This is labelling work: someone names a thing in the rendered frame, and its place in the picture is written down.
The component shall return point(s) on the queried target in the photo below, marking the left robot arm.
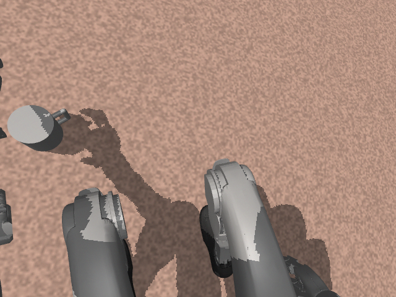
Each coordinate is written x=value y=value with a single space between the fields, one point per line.
x=6 y=234

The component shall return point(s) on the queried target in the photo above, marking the right robot foot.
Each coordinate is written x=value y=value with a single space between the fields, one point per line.
x=220 y=270

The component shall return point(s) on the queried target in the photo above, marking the right robot hand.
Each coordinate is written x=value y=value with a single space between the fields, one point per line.
x=306 y=282

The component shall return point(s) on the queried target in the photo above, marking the mug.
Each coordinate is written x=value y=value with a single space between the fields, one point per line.
x=36 y=128

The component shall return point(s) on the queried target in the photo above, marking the left robot foot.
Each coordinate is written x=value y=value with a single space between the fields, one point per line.
x=130 y=267

